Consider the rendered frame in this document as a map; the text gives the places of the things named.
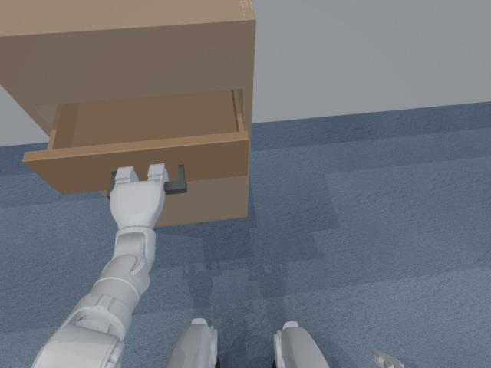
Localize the cabinet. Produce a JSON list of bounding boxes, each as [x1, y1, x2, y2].
[[0, 0, 256, 228]]

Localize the robot left upper arm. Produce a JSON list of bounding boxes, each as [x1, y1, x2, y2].
[[38, 324, 125, 368]]

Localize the left robot hand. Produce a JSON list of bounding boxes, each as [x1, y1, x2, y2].
[[110, 163, 169, 230]]

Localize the right robot hand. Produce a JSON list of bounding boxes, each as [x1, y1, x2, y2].
[[372, 351, 404, 368]]

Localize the drawer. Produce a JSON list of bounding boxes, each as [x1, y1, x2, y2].
[[22, 89, 249, 195]]

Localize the left robot forearm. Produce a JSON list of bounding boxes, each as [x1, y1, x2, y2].
[[31, 225, 156, 368]]

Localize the robot right shin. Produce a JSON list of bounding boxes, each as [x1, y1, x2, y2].
[[282, 321, 298, 330]]

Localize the handle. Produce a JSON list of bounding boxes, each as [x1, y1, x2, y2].
[[107, 165, 187, 200]]

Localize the robot right thigh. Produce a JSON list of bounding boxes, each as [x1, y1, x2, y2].
[[273, 327, 329, 368]]

